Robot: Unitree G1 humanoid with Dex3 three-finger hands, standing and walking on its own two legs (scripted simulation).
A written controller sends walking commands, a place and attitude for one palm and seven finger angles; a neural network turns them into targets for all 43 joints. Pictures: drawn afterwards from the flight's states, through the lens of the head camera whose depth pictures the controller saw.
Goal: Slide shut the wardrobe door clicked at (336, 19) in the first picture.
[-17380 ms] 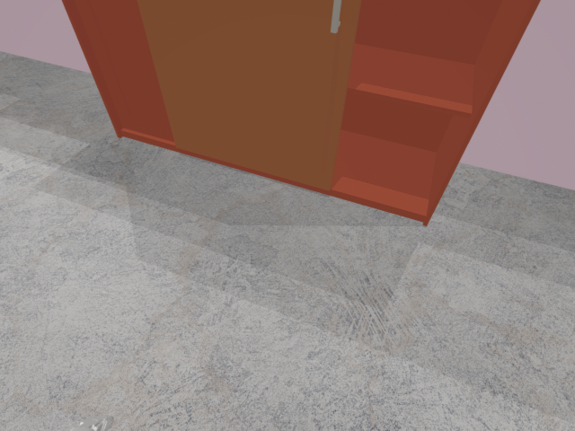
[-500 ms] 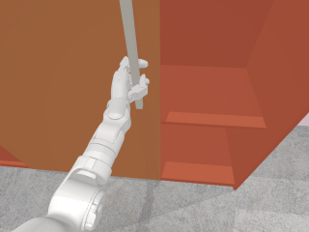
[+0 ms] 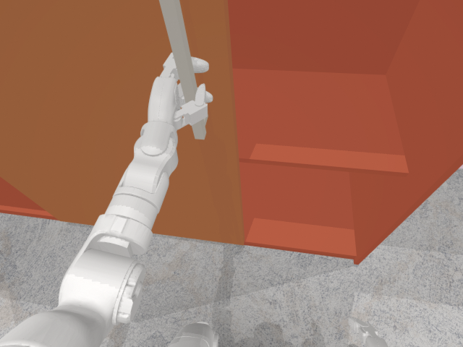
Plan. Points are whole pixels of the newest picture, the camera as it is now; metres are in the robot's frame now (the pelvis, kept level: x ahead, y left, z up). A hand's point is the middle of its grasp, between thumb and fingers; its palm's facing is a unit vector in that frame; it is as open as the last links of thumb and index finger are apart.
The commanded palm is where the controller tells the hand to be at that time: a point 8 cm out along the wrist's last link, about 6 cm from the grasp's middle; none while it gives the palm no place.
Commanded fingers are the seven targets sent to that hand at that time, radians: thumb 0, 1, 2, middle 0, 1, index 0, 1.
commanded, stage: step sideways, sliding the door along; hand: left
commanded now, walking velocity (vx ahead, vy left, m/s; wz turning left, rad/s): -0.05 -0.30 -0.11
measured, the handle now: (187, 56) +0.51 +0.10 +0.21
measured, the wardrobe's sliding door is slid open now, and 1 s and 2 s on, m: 0.47 0.36 0.10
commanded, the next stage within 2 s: none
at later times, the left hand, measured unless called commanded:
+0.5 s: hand (216, 102) +0.46 +0.06 +0.15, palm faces +0.31 -0.95 -0.10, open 6.3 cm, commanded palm +0.43 +0.02 +0.15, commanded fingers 0.00 0.90 0.90 -0.45 -1.40 -0.45 -1.40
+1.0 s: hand (277, 106) +0.45 -0.04 +0.16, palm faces +0.25 -0.97 +0.04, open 6.1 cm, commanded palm +0.41 -0.09 +0.15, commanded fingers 0.00 0.90 0.90 -0.45 -1.40 -0.45 -1.40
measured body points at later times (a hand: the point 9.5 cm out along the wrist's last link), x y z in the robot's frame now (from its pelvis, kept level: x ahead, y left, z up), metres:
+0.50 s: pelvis +0.05 -0.14 -0.01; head +0.16 -0.15 +0.42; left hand +0.44 +0.11 +0.16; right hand +0.28 -0.32 -0.14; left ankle +0.02 +0.07 -0.68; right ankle +0.13 -0.25 -0.72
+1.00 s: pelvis +0.13 -0.18 +0.01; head +0.23 -0.18 +0.44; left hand +0.43 +0.01 +0.15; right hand +0.37 -0.36 -0.10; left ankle +0.08 -0.02 -0.72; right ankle +0.13 -0.29 -0.70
